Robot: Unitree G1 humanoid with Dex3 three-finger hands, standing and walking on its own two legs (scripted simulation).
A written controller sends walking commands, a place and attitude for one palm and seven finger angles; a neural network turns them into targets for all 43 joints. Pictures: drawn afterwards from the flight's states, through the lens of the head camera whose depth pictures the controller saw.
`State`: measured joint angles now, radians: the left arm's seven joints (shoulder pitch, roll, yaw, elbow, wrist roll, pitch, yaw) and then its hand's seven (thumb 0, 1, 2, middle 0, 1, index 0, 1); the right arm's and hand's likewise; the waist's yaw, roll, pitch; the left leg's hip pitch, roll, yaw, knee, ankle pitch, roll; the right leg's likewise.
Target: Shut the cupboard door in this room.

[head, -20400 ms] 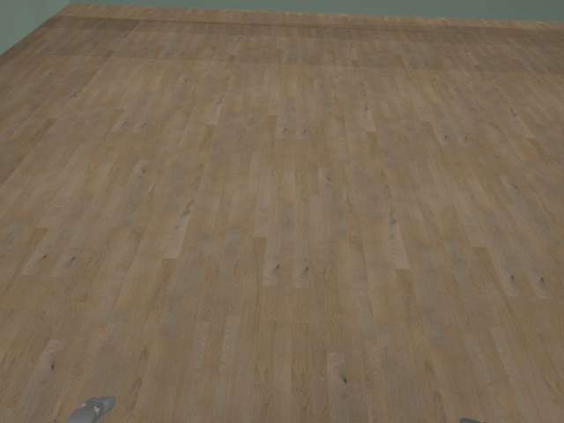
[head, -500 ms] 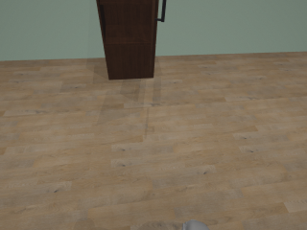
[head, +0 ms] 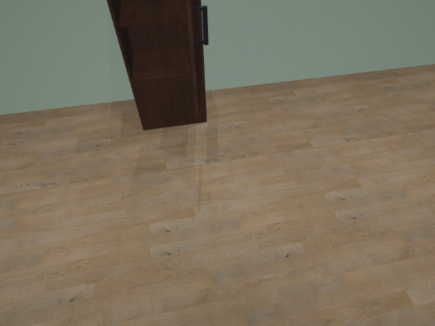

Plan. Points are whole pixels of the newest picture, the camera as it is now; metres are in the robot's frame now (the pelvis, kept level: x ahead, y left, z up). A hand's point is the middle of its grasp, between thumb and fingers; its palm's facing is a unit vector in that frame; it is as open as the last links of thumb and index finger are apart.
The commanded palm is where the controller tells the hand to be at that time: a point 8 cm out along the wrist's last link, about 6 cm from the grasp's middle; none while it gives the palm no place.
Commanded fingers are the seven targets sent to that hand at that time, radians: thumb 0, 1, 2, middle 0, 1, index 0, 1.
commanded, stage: stand and wait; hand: left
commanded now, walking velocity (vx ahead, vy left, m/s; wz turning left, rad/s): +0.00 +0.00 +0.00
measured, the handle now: (200, 26) +1.20 +0.12 +0.06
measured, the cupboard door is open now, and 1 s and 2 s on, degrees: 79 79 79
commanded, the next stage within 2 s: look at it before walking up in 0.20 s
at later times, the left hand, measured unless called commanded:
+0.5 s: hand out of the picture -0.05 +0.12 -0.17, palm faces +0.05 -0.99 -0.13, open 7.4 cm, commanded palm none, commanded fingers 0.00 0.90 0.90 -0.20 -0.30 -0.20 -0.30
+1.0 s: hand out of the picture -0.03 +0.15 -0.18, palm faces +0.03 -0.99 -0.16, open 7.4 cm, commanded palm none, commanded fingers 0.00 0.90 0.90 -0.20 -0.30 -0.20 -0.30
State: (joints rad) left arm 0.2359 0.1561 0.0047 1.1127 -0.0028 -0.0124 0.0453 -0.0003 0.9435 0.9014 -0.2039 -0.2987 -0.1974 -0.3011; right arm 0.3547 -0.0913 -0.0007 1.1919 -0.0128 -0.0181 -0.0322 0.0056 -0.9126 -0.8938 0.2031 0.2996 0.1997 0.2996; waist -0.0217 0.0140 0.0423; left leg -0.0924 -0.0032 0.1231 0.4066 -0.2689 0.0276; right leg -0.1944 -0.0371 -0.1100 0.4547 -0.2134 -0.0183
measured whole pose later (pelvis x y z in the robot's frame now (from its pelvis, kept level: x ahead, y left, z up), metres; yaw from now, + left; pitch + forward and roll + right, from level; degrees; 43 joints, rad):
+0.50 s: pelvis -0.01 -0.01 +0.00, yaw +0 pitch -3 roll +0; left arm 0.36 0.07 -0.02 1.17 0.01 -0.02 0.04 0.01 0.91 0.90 -0.20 -0.30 -0.20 -0.30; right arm 0.31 -0.10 0.00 1.16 -0.01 -0.02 -0.04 0.00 -0.91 -0.89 0.20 0.30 0.20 0.30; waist 0.00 0.01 0.03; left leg -0.11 0.02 0.12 0.39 -0.24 0.01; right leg -0.19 -0.01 -0.11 0.41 -0.17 -0.04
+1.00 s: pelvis -0.01 +0.00 +0.00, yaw -1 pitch -2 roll +0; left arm 0.32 0.10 0.00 1.14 0.01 -0.02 0.04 0.01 0.91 0.90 -0.20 -0.30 -0.20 -0.30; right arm 0.37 -0.10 -0.01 1.18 -0.01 -0.02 -0.04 0.00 -0.91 -0.89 0.20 0.30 0.20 0.30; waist -0.01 0.00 0.03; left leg -0.12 0.01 0.14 0.40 -0.25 0.02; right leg -0.22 -0.02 -0.10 0.42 -0.18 -0.03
